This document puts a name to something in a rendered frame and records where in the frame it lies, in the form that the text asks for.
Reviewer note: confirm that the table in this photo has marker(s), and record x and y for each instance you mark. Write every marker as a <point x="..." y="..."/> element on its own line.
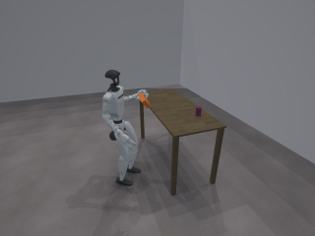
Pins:
<point x="178" y="115"/>

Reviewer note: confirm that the robot left thigh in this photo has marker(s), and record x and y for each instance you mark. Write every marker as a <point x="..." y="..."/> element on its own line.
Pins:
<point x="130" y="132"/>

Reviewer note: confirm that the sponge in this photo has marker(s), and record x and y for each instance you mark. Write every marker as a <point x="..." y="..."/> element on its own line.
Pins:
<point x="144" y="100"/>

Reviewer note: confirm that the right robot hand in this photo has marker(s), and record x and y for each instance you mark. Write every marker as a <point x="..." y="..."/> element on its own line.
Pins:
<point x="124" y="139"/>

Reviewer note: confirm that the robot right upper arm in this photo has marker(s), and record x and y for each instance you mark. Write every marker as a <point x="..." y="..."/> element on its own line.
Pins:
<point x="106" y="100"/>

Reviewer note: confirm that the right robot shin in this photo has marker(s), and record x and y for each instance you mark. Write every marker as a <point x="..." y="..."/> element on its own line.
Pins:
<point x="122" y="167"/>

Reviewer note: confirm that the left robot hand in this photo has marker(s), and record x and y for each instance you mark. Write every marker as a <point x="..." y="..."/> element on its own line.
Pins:
<point x="144" y="92"/>

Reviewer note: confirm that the right robot forearm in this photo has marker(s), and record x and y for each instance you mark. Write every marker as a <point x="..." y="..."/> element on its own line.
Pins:
<point x="112" y="125"/>

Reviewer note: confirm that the left robot forearm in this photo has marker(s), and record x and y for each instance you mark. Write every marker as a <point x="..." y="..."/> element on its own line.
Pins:
<point x="130" y="97"/>

